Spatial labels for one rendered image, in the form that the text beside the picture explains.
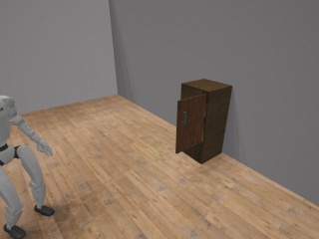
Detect robot left upper arm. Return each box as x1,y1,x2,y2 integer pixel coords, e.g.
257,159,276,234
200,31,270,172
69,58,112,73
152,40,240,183
0,95,24,126

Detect right robot foot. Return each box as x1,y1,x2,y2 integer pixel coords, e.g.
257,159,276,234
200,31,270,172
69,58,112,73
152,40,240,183
3,223,27,239

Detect robot left forearm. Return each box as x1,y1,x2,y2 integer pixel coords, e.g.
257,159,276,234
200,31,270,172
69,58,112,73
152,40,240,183
18,117,41,142

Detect left robot thigh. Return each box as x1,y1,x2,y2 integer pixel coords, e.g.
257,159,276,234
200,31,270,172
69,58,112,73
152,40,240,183
14,145,44,190

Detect robot left hand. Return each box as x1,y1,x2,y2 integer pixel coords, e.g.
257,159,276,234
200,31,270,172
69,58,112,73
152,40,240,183
36,139,53,157

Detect cupboard door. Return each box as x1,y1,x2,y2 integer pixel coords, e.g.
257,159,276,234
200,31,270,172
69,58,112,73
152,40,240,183
175,94,206,154

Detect handle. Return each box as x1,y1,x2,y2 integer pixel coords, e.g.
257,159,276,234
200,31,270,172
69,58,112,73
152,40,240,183
181,111,187,124

